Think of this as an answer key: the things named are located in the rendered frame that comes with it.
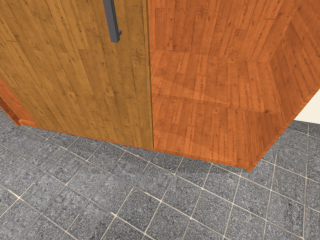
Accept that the handle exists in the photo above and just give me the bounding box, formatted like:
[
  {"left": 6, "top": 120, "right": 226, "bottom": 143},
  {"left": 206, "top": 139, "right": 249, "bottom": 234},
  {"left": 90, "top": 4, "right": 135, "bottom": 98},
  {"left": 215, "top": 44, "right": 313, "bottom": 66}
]
[{"left": 103, "top": 0, "right": 122, "bottom": 43}]

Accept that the wardrobe door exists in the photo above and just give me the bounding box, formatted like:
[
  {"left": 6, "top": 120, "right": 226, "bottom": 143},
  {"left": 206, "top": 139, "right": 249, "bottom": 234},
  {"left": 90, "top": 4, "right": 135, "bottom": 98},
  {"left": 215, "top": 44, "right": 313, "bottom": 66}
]
[
  {"left": 0, "top": 76, "right": 36, "bottom": 122},
  {"left": 0, "top": 0, "right": 154, "bottom": 150}
]

